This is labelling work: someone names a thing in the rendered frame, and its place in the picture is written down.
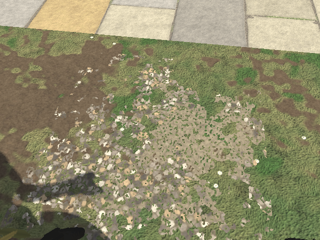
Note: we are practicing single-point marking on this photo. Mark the robot left hand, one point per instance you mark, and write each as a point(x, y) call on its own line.
point(72, 233)

